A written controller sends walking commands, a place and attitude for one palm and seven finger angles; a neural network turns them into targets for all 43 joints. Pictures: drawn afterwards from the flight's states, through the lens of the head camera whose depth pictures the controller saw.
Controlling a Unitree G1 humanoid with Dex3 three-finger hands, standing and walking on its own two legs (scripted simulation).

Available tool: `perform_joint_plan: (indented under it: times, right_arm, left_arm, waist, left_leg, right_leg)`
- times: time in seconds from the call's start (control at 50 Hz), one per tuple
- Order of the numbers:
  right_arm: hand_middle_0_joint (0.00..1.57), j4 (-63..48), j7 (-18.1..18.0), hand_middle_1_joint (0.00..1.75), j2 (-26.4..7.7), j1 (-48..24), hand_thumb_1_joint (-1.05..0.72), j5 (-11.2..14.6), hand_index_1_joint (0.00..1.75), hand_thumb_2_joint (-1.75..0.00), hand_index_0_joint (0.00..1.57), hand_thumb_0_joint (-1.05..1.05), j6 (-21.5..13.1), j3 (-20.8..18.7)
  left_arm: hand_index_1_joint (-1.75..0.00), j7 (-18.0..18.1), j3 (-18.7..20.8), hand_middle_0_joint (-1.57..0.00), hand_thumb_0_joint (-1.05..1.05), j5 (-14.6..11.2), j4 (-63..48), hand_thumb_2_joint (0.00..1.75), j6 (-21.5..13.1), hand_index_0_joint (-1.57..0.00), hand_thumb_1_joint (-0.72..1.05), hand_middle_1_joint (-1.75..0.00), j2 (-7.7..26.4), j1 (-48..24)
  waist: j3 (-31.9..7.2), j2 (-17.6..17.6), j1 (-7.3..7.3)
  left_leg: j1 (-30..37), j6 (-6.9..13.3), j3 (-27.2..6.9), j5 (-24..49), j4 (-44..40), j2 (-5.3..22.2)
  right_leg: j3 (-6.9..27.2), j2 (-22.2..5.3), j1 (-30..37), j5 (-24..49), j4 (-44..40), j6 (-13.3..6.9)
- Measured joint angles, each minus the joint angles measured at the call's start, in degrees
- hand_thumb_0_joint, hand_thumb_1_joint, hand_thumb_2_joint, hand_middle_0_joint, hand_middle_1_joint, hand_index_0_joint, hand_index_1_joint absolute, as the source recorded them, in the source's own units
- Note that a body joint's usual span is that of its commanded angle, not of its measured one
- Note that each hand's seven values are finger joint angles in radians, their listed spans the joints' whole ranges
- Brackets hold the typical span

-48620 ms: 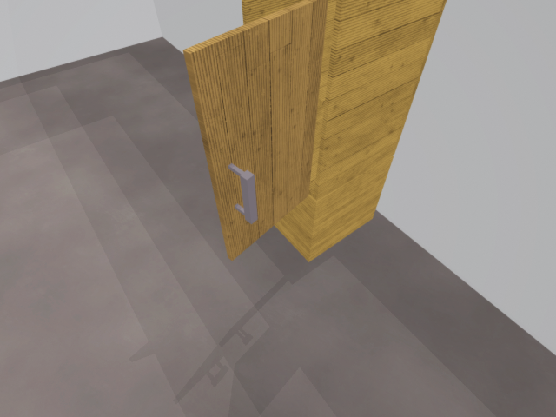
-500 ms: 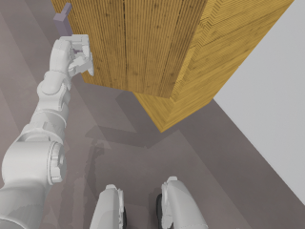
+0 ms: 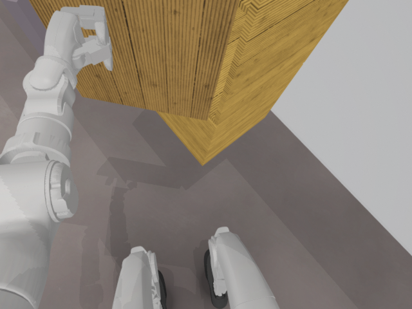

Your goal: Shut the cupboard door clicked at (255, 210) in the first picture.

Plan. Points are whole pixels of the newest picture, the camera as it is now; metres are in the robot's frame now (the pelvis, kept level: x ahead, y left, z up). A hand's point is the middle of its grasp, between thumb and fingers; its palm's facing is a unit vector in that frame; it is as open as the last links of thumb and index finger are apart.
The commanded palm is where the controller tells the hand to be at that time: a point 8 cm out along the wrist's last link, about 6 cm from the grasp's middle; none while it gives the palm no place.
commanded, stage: push the door shut along its arc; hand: left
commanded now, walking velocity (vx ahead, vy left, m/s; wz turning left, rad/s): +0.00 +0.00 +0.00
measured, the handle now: (44, 27) +0.61 +0.19 +0.07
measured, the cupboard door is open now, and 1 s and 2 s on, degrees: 41 28 28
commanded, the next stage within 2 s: pull the fist back off the door in 0.40 s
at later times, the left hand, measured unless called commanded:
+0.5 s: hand (115, 36) +0.58 +0.08 +0.07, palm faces -0.35 -0.94 -0.05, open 3.4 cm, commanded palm +0.62 +0.07 +0.07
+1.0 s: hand (129, 31) +0.59 +0.05 +0.07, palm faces +0.11 -0.99 -0.02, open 3.2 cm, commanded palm +0.54 +0.09 +0.07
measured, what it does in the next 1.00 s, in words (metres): stands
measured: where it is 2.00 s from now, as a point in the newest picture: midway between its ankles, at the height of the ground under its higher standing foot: (188, 299)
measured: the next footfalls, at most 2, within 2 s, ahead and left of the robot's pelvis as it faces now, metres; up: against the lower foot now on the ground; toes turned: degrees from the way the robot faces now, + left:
none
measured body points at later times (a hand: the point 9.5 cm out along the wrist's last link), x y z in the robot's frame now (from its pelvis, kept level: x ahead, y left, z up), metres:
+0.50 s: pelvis -0.02 +0.00 -0.02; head +0.19 +0.03 +0.38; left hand +0.60 +0.13 +0.08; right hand -0.03 -0.28 -0.11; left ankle +0.02 +0.10 -0.59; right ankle +0.06 -0.12 -0.59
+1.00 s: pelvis +0.00 +0.00 +0.01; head +0.19 +0.00 +0.42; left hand +0.58 +0.10 +0.08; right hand -0.06 -0.23 -0.09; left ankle +0.02 +0.10 -0.59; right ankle +0.06 -0.12 -0.59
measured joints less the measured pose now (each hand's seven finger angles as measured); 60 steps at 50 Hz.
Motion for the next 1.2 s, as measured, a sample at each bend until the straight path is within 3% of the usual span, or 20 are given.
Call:
perform_joint_plan:
  times: [0.12,0.3,0.52,0.56,0.62,0.68,0.74,0.8,0.88,0.98,1.2]
  right_arm:
    - [0.21,1.0,-0.8,0.30,-0.5,-0.6,-0.91,-0.1,0.30,-0.89,0.20,0.00,-1.6,0.0]
    - [0.21,1.8,-1.8,0.30,-1.8,-1.9,-0.91,-0.6,0.30,-0.89,0.20,0.00,-4.4,-0.5]
    - [0.21,2.7,-2.1,0.30,-1.2,-2.0,-0.91,-1.3,0.30,-0.89,0.20,0.00,-6.1,0.4]
    - [0.21,2.1,-1.9,0.30,-1.0,-0.8,-0.91,-2.2,0.30,-0.89,0.20,0.00,-6.2,0.4]
    - [0.20,1.7,0.0,0.30,-0.3,0.5,-0.91,-4.0,0.30,-0.89,0.20,0.00,-6.2,0.9]
    - [0.20,1.3,2.7,0.30,0.7,1.6,-0.91,-6.1,0.30,-0.89,0.20,0.00,-6.0,0.9]
    - [0.21,1.5,5.0,0.30,1.8,2.1,-0.91,-6.9,0.30,-0.89,0.20,0.00,-5.2,0.4]
    - [0.21,1.9,5.9,0.30,2.5,2.5,-0.91,-6.4,0.30,-0.89,0.20,0.00,-3.8,0.2]
    - [0.21,1.8,5.7,0.30,2.6,3.7,-0.91,-5.2,0.30,-0.89,0.20,0.00,-2.4,0.2]
    - [0.21,1.3,5.5,0.30,1.7,4.9,-0.91,-4.7,0.30,-0.89,0.20,0.00,-1.7,-0.6]
    - [0.20,0.8,4.9,0.30,-0.2,1.1,-0.91,-4.1,0.30,-0.89,0.20,0.00,-0.3,-4.2]
  left_arm:
    - [-1.50,-1.3,-2.3,-1.30,-0.03,-0.3,2.2,0.92,1.9,-1.32,0.83,-1.50,1.4,-3.2]
    - [-1.50,-2.9,-4.9,-1.30,0.01,-0.3,4.1,0.95,3.4,-1.31,0.87,-1.50,3.1,-7.9]
    - [-1.50,-2.0,-6.1,-1.30,0.05,1.3,5.8,1.00,5.7,-1.30,0.93,-1.50,4.9,-13.7]
    - [-1.50,2.7,-3.3,-1.30,0.05,1.1,6.1,0.98,6.1,-1.31,0.90,-1.50,3.1,-14.1]
    - [-1.50,16.0,1.4,-1.30,0.03,1.4,6.6,0.95,5.6,-1.31,0.83,-1.50,-1.3,-14.8]
    - [-1.50,29.4,4.1,-1.30,0.02,5.9,6.5,0.93,2.8,-1.31,0.79,-1.50,-4.6,-14.4]
    - [-1.50,35.9,3.5,-1.30,0.03,10.9,7.3,0.93,-0.6,-1.30,0.82,-1.50,-4.8,-13.2]
    - [-1.50,35.4,3.0,-1.30,0.04,11.7,7.4,0.95,-1.8,-1.30,0.87,-1.50,-4.3,-11.7]
    - [-1.50,31.8,3.8,-1.30,0.03,8.8,6.6,0.94,-1.7,-1.30,0.90,-1.50,-5.0,-8.8]
    - [-1.50,30.8,4.4,-1.30,0.02,6.0,3.6,0.92,-4.2,-1.30,0.91,-1.50,-8.4,-2.9]
    - [-1.50,31.5,-0.6,-1.30,0.02,4.4,-4.0,0.90,-10.8,-1.30,0.90,-1.50,-16.8,10.2]
  waist:
    - [0.1,-0.4,-0.20]
    - [-0.1,-1.0,-1.65]
    - [0.0,-1.0,-3.99]
    - [-0.3,-0.5,-3.55]
    - [-0.3,-0.4,-3.20]
    - [-0.9,0.0,-3.74]
    - [-1.0,0.4,-4.59]
    - [-0.7,0.8,-4.80]
    - [-0.5,1.1,-3.91]
    - [-0.8,0.9,-1.97]
    - [-1.6,-1.2,2.12]
  left_leg:
    - [-1.0,-0.5,-1.1,0.4,0.3,-0.1]
    - [-3.9,-0.8,-2.4,0.6,2.1,-0.1]
    - [-7.7,-0.5,-2.5,0.7,4.4,-0.2]
    - [-8.4,-0.4,-2.5,0.7,4.6,-0.1]
    - [-8.7,-0.4,-2.2,0.9,4.3,-0.1]
    - [-9.1,-0.4,-1.8,1.2,3.8,-0.2]
    - [-8.6,-0.3,-1.3,1.1,3.4,-0.1]
    - [-7.1,-0.3,-0.9,1.1,2.3,0.1]
    - [-3.8,-0.4,-0.3,1.4,-0.2,0.3]
    - [0.8,-0.5,0.4,1.6,-3.7,0.4]
    - [8.1,-1.0,0.6,0.9,-7.5,-0.4]
  right_leg:
    - [-1.1,-0.1,-0.5,0.2,0.0,-0.5]
    - [-2.3,-0.1,-2.7,0.4,1.1,-1.0]
    - [-2.3,-0.2,-6.2,0.7,3.0,-0.8]
    - [-2.4,-0.1,-6.9,0.9,3.0,-0.6]
    - [-2.0,-0.2,-7.3,1.1,2.8,-0.3]
    - [-1.6,-0.2,-7.9,1.4,2.6,-0.2]
    - [-1.1,-0.1,-7.8,1.3,2.4,-0.2]
    - [-0.7,0.1,-6.6,1.4,1.6,-0.2]
    - [-0.1,0.4,-3.7,1.6,-0.6,-0.2]
    - [0.5,0.6,0.4,1.6,-3.4,-0.2]
    - [0.8,0.1,7.1,0.0,-5.6,-0.5]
